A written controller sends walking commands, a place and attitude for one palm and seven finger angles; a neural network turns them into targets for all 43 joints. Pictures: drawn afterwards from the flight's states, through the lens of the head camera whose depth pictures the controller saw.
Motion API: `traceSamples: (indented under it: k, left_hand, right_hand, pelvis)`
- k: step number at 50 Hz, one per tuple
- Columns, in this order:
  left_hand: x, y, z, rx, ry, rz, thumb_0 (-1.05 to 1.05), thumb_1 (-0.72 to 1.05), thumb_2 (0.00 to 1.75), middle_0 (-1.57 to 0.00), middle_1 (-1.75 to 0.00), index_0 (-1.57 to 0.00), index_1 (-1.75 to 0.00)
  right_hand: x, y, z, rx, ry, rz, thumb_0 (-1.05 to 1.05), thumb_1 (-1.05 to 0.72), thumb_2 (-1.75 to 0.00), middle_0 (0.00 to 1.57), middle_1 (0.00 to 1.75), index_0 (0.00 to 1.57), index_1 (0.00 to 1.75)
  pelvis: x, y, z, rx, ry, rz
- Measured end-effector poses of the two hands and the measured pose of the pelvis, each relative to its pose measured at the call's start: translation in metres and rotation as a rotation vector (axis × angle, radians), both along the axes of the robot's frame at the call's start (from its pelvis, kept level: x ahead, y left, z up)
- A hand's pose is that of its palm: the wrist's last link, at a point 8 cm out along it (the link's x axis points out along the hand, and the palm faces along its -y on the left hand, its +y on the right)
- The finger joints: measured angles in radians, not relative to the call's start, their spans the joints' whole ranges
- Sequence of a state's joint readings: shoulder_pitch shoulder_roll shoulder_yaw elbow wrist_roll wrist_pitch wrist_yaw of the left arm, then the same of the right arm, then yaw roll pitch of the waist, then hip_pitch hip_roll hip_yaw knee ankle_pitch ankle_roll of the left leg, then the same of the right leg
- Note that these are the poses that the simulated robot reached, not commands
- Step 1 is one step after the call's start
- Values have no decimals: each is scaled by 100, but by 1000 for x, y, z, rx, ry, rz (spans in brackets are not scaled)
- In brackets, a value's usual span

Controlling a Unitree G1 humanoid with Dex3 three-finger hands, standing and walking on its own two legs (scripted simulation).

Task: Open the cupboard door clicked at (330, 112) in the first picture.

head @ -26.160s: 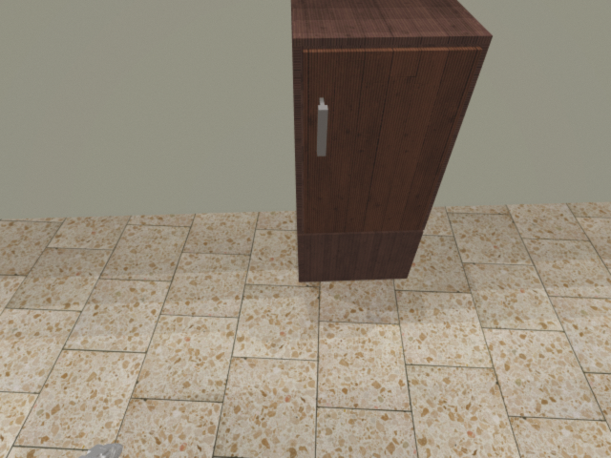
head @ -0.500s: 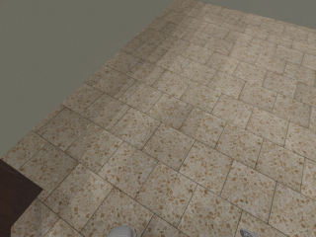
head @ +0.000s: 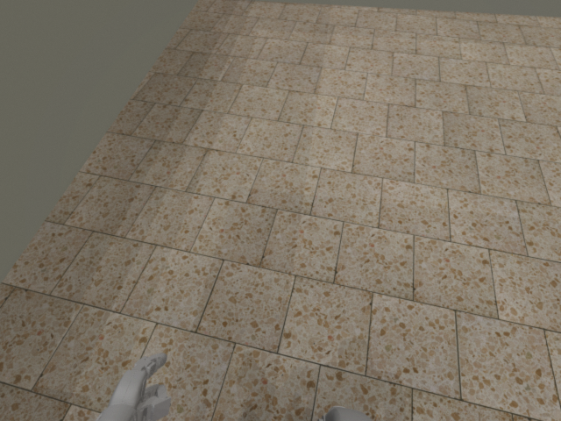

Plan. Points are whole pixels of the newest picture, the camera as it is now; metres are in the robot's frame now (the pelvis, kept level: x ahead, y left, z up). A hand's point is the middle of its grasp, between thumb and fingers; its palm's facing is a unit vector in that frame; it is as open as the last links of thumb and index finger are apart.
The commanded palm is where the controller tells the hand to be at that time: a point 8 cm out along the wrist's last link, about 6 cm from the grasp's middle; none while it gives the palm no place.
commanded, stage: walk to a spot facing it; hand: left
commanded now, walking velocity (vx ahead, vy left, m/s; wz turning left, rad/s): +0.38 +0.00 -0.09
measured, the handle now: out of the picture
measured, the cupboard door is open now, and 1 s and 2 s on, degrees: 47 47 47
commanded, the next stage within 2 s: turn to face it in 0.68 s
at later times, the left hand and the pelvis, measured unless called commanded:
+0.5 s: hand (180, 335) +0.28 +0.19 -0.15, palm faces -0.02 -0.99 -0.17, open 7.4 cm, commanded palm none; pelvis +0.24 +0.00 +0.02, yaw -4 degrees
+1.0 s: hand (235, 248) +0.46 +0.10 -0.16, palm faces +0.05 -0.99 -0.14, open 7.3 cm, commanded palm none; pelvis +0.47 -0.06 +0.02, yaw +1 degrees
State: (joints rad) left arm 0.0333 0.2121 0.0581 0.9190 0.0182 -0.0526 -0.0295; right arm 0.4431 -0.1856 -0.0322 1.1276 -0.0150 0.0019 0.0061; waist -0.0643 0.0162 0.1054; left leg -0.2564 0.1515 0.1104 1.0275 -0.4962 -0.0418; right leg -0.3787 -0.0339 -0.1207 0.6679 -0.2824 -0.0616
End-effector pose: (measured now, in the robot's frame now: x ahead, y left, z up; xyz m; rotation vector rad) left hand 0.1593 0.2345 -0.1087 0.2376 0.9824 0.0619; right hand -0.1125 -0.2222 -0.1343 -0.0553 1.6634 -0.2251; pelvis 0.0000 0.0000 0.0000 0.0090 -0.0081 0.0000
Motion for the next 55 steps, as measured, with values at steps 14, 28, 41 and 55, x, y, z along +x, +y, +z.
traceSamples:
  k: [14,28,41,55]
  left_hand:
    - [-4,12,-22,-28,333,145,-1,94,90,-20,-30,-20,-30]
    - [172,-10,-8,-40,277,72,1,92,90,-20,-30,-19,-30]
    - [296,-69,-9,2,238,74,1,93,90,-20,-30,-20,-30]
    - [316,-71,-51,-103,432,240,1,91,90,-20,-30,-20,-30]
  right_hand:
    - [302,-8,18,-46,-437,125,0,-91,-90,20,30,19,30]
    - [371,-16,14,-51,-329,57,0,-94,-89,20,30,20,30]
    - [470,-77,3,-28,-210,11,1,-92,-89,20,30,19,30]
    - [708,-62,10,-68,-471,247,0,-92,-89,20,30,19,30]
  pelvis:
    - [141,3,14,-28,18,-24]
    - [271,-5,21,3,10,-87]
    - [393,-65,15,-4,12,-58]
    - [499,-52,-4,-29,5,59]
